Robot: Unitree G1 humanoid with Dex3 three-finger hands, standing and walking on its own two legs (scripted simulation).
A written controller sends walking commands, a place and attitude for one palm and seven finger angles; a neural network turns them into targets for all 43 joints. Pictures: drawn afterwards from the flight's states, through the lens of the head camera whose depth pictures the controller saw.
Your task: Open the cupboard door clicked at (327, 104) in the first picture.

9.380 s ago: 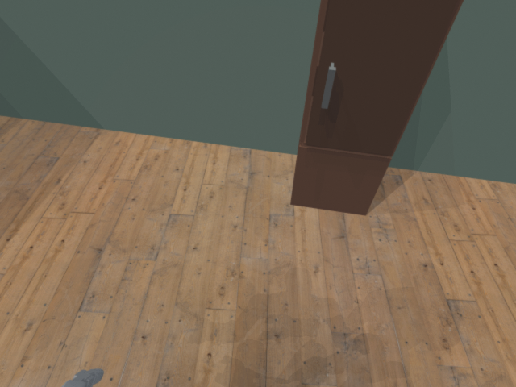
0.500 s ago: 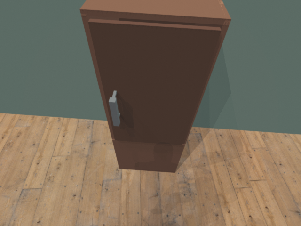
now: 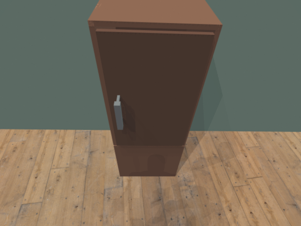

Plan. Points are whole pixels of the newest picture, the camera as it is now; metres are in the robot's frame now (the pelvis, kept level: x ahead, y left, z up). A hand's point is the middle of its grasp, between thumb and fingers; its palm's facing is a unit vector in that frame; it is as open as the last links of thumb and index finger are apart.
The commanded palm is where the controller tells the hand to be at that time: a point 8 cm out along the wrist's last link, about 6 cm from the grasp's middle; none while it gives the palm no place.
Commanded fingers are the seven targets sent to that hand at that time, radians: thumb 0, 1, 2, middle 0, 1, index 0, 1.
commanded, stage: come to a stop and stand still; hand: left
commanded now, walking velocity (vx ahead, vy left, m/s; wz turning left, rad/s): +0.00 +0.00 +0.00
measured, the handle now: (119, 112) +0.54 +0.14 -0.06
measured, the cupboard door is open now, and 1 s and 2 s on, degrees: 0 0 0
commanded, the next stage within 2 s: look again from close up in 0.70 s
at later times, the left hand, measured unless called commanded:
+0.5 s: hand out of the picture +0.00 +0.23 -0.18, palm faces +0.02 -0.98 -0.19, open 7.4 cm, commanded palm none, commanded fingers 0.00 0.90 0.90 -0.20 -0.30 -0.20 -0.30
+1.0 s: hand out of the picture -0.03 +0.21 -0.18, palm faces +0.03 -0.99 -0.16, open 7.4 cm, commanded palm none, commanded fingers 0.00 0.90 0.90 -0.20 -0.30 -0.20 -0.30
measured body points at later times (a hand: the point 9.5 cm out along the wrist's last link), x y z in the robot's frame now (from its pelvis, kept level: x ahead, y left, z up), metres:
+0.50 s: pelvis +0.01 +0.06 +0.00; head +0.03 +0.07 +0.45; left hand +0.00 +0.28 -0.16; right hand +0.03 -0.18 -0.15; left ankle +0.00 +0.06 -0.73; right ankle -0.03 -0.09 -0.73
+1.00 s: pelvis +0.01 +0.05 +0.01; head +0.02 +0.07 +0.46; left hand -0.03 +0.27 -0.16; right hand +0.01 -0.17 -0.15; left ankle +0.00 +0.06 -0.73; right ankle -0.03 -0.09 -0.73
